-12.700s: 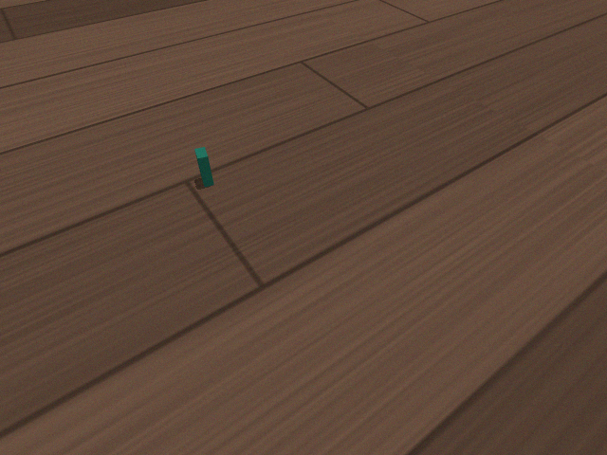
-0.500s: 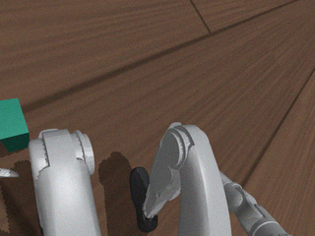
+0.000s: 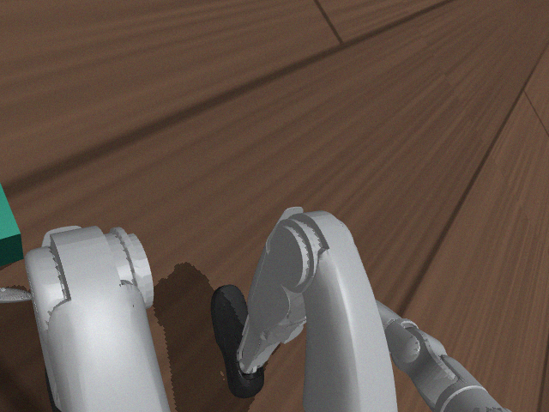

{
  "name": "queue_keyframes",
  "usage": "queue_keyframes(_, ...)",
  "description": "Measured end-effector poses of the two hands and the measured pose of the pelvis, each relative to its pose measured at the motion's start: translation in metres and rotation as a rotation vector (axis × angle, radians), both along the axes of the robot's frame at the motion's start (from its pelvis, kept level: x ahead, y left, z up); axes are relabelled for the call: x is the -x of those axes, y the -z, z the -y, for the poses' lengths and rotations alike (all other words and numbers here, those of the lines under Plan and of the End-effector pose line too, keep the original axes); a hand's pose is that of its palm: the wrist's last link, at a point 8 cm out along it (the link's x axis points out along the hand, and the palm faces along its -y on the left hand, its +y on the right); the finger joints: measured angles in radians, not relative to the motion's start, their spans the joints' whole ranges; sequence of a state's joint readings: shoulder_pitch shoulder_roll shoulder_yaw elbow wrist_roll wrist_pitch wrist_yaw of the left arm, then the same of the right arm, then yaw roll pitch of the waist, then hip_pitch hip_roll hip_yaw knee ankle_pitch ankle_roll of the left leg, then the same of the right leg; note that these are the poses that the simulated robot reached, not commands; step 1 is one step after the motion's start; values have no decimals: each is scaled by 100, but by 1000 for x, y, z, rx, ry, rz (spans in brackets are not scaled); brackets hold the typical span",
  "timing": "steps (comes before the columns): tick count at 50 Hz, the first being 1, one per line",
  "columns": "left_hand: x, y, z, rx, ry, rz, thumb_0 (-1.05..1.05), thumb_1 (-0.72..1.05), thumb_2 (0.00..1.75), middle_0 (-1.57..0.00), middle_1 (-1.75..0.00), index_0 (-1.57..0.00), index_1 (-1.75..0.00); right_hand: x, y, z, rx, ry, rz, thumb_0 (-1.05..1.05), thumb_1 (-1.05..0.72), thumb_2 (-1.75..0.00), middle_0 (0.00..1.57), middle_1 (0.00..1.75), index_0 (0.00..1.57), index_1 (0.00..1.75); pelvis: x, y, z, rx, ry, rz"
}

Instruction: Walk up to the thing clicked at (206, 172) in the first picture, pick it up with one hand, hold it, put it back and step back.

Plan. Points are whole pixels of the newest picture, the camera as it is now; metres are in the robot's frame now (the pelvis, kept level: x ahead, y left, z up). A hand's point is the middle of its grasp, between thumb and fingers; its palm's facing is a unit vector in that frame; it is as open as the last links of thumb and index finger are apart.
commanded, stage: close in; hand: left
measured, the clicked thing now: out of the picture +0.36 +0.27 -0.18
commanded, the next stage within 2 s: rest palm in 0.12 s
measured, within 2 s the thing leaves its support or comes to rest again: leaves its support in 1.54 s
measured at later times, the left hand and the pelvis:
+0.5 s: hand out of the picture +0.35 +0.28 -0.16, palm faces +0.35 -0.94 +0.01, open 16.3 cm; pelvis +0.00 +0.00 +0.00, yaw -1 degrees
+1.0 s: hand out of the picture +0.36 +0.28 -0.16, palm faces +0.37 -0.93 +0.02, open 12.0 cm; pelvis +0.00 +0.00 +0.01, yaw -1 degrees
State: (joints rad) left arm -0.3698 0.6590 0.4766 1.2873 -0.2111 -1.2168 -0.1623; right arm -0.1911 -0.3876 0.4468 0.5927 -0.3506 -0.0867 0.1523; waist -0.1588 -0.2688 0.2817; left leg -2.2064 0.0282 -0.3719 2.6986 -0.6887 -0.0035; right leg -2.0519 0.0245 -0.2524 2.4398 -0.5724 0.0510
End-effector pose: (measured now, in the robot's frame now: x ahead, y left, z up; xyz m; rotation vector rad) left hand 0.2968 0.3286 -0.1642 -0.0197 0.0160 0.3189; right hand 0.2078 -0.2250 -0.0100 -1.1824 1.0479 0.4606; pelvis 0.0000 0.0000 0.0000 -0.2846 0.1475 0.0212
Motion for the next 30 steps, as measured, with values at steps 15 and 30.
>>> queue_keyframes(15,-9,0,8,-6,-17,4,-1,-53,13,-7,-4,-5,-6,-2,-3,-3,0,-9,-14,0,-90,-91,21,30,21,30,1,-3,0,9,5,-2)
queue_keyframes(30,-16,-1,6,-23,-34,19,-1,-19,31,-24,-17,-20,-21,9,-2,3,25,17,-52,0,-88,-90,20,29,20,30,1,-4,-1,14,12,-3)
